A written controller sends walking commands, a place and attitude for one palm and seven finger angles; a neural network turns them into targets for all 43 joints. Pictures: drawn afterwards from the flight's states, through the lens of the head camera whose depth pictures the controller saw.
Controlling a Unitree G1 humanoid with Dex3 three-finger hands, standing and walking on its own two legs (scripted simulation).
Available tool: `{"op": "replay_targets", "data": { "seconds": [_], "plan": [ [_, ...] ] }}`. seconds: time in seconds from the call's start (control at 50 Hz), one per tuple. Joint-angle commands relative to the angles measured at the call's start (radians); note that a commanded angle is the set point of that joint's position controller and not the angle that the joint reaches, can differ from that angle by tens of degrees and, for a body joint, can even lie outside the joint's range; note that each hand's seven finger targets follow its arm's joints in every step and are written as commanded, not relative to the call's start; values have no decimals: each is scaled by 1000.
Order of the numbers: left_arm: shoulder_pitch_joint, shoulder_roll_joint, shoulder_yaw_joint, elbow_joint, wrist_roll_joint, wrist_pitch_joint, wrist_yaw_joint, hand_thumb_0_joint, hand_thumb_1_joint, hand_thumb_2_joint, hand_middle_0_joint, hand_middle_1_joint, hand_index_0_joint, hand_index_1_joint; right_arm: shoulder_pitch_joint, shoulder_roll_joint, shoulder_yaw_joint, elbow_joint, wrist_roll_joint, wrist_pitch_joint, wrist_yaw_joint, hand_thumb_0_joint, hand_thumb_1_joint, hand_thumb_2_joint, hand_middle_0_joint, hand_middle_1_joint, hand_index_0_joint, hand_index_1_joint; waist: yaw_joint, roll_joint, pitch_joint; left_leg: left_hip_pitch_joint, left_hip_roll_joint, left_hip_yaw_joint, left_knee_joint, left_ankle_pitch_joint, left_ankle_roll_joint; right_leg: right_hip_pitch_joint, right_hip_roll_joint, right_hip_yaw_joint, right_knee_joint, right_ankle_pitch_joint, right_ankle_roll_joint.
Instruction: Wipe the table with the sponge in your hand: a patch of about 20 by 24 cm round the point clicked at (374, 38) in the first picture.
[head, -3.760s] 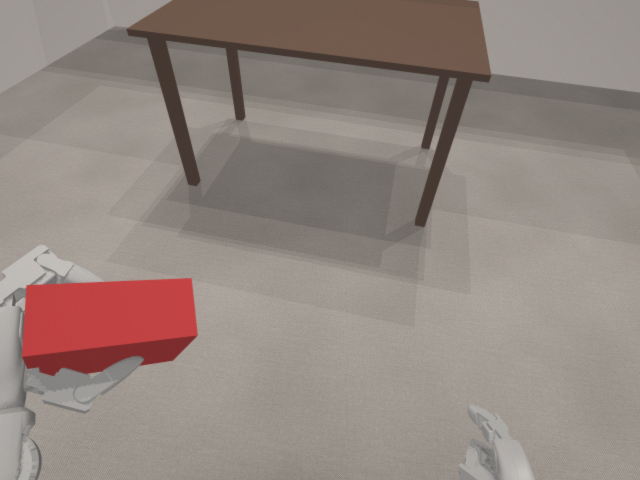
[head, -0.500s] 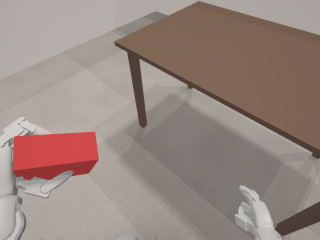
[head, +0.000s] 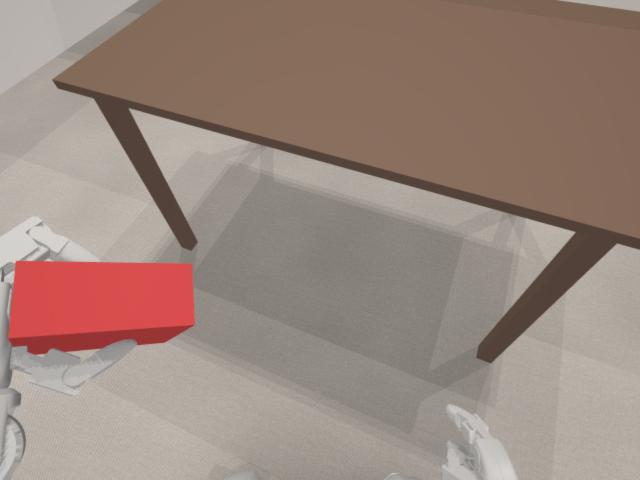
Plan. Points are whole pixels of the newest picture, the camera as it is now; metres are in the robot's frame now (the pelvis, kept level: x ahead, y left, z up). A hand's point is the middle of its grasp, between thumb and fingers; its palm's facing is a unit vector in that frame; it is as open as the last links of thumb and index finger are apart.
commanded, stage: turn to face it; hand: left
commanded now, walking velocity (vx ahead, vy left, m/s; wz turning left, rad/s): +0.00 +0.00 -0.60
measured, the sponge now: (131, 308) +0.25 +0.20 +0.14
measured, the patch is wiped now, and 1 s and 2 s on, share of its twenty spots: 0.00 0.00 0.00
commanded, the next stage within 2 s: take the last steps up to it in 1.20 s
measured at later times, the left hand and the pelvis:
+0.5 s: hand (142, 331) +0.21 +0.16 +0.18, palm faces +0.17 -0.90 -0.40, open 9.9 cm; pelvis -0.06 -0.02 +0.02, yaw -15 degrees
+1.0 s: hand (359, 364) +0.20 -0.01 +0.17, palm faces -0.25 -0.81 -0.54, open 9.9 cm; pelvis -0.13 -0.05 +0.00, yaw -34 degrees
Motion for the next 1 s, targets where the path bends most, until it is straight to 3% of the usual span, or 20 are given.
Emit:
{"op": "replay_targets", "data": {
  "seconds": [0.0, 0.08, 0.14, 0.38, 0.46, 0.48, 0.5, 0.52, 0.54, 0.58, 0.64, 0.7, 0.78, 0.8, 0.82, 0.84, 0.86, 0.9, 0.92, 0.98],
  "plan": [
    [39, 239, 238, -251, -41, -70, 53, 0, 100, 1300, -1200, -1600, -1200, -1600, -111, -127, -74, -159, 7, -43, -24, 0, -900, -900, 200, 300, 200, 300, 18, -320, -359, -311, -142, -205, 512, -258, -13, 369, -367, 497, -143, 986, -138],
    [174, 207, 265, -257, -57, -80, 53, 0, 100, 1300, -1200, -1600, -1200, -1600, -149, -103, -59, -120, -5, 24, -14, 0, -900, -900, 200, 300, 200, 300, -5, -117, -349, -373, -139, -249, 589, -61, -29, 336, -272, 397, -156, 658, -143],
    [168, 203, 262, -245, -64, -84, 50, 0, 100, 1300, -1200, -1600, -1200, -1600, -166, -128, -81, -109, -6, 44, -23, 0, -900, -900, 200, 300, 200, 300, -4, -126, -335, -327, -150, -241, 510, -21, -32, 260, -240, 391, -204, 534, -129],
    [5, 157, 123, -214, -44, -55, 51, 0, 100, 1300, -1200, -1600, -1200, -1600, -162, -181, -87, -141, -1, 65, -34, 0, -900, -900, 200, 300, 200, 300, 35, -200, -280, -104, -230, -210, 79, -102, 13, 43, -203, 594, -389, -46, -123],
    [-58, 161, 110, -254, -31, -69, 43, 0, 100, 1300, -1200, -1600, -1200, -1600, -125, -167, -80, -143, -7, 64, -27, 0, -900, -900, 200, 300, 200, 300, 20, -144, -303, 93, -233, -180, -217, -70, 47, -25, -159, 572, -373, -58, -84],
    [-66, 164, 109, -255, -29, -75, 37, 0, 100, 1300, -1200, -1600, -1200, -1600, -113, -171, -81, -141, -9, 62, -26, 0, -900, -900, 200, 300, 200, 300, 14, -98, -303, 185, -207, -179, -314, -34, 63, -80, -119, 547, -331, -66, -55],
    [-94, 161, 105, -267, -29, -88, 30, 0, 100, 1300, -1200, -1600, -1200, -1600, -111, -181, -84, -146, -14, 57, -27, 0, -900, -900, 200, 300, 200, 300, 4, -16, -283, 258, -115, -247, -388, -45, 102, -185, -55, 498, -224, -99, -22],
    [-112, 170, 121, -293, -31, -100, 24, 0, 100, 1300, -1200, -1600, -1200, -1600, -141, -194, -88, -162, -23, 47, -28, 0, -900, -900, 200, 300, 200, 300, 14, 146, -244, 290, 77, -425, -462, -1, 158, -322, 42, 377, 4, -157, 6],
    [-128, 186, 131, -312, -8, -106, 21, 0, 100, 1300, -1200, -1600, -1200, -1600, -135, -178, -89, -176, -18, 32, -32, 0, -900, -900, 200, 300, 200, 300, 20, 220, -225, 210, 222, -491, -471, 127, 233, -352, 64, 246, 335, -191, 38],
    [-56, 192, 175, -225, -7, -97, 20, 0, 100, 1300, -1200, -1600, -1200, -1600, -140, -147, -88, -163, -7, 18, -29, 0, -900, -900, 200, 300, 200, 300, 34, 155, -200, -15, 208, -325, -449, 141, 236, -251, 11, 208, 635, -154, 56],
    [-78, 88, 67, -232, -15, -76, 13, 0, 100, 1300, -1200, -1600, -1200, -1600, -115, -169, -94, -149, 7, 4, -10, 0, -900, -900, 200, 300, 200, 300, 17, 169, -112, 56, 138, -137, -369, 360, 179, -300, -33, 121, 499, -147, 74],
    [-107, 87, 46, -213, -17, -68, 19, 0, 100, 1300, -1200, -1600, -1200, -1600, -70, -184, -90, -145, 9, -18, -9, 0, -900, -900, 200, 300, 200, 300, -9, 158, -119, 99, 121, -104, -314, 560, 130, -151, -13, 41, 202, -113, 78],
    [-142, 125, 74, -199, -8, -67, 23, 0, 100, 1300, -1200, -1600, -1200, -1600, -67, -195, -96, -137, 5, -46, -12, 0, -900, -900, 200, 300, 200, 300, -3, 168, -184, 138, 98, -53, -149, 591, 85, 36, 29, -40, -53, -9, 75],
    [-133, 147, 98, -204, -9, -71, 26, 0, 100, 1300, -1200, -1600, -1200, -1600, -64, -190, -96, -135, 9, -51, -9, 0, -900, -900, 200, 300, 200, 300, 3, 129, -217, 122, 79, -44, -50, 560, 70, 118, 16, -29, -141, 86, 64],
    [-116, 174, 115, -214, 1, -73, 29, 0, 100, 1300, -1200, -1600, -1200, -1600, -60, -178, -95, -132, 13, -48, -5, 0, -900, -900, 200, 300, 200, 300, -2, 40, -259, 45, 31, -29, 98, 449, 45, 221, -77, 70, -182, 265, 17],
    [-86, 229, 167, -254, -4, -90, 40, 0, 100, 1300, -1200, -1600, -1200, -1600, -89, -137, -83, -154, 15, -48, -8, 0, -900, -900, 200, 300, 200, 300, 12, -189, -303, -164, -78, -33, 305, 34, 12, 390, -249, 328, -152, 738, -77],
    [-40, 274, 233, -253, -12, -101, 53, 0, 100, 1300, -1200, -1600, -1200, -1600, -132, -135, -68, -160, 5, -45, -16, 0, -900, -900, 200, 300, 200, 300, 26, -307, -319, -326, -149, -125, 463, -303, -7, 403, -373, 492, -138, 1036, -158],
    [69, 255, 243, -311, -38, -98, 48, 0, 100, 1300, -1200, -1600, -1200, -1600, -128, -143, -92, -156, 17, -22, -13, 0, -900, -900, 200, 300, 200, 300, 19, -254, -360, -325, -112, -264, 558, -220, 0, 373, -371, 484, -135, 829, -174],
    [160, 289, 315, -333, -43, -106, 56, 0, 100, 1300, -1200, -1600, -1200, -1600, -159, -126, -72, -152, 11, -11, -11, 0, -900, -900, 200, 300, 200, 300, 25, -152, -396, -343, -115, -261, 500, -208, 1, 416, -347, 460, -107, 795, -190],
    [231, 242, 321, -370, -57, -120, 61, 0, 100, 1300, -1200, -1600, -1200, -1600, -170, -114, -65, -136, 1, 23, -12, 0, -900, -900, 200, 300, 200, 300, -5, -124, -387, -250, -144, -206, 322, -109, -3, 292, -281, 355, -143, 655, -166]
  ]
}}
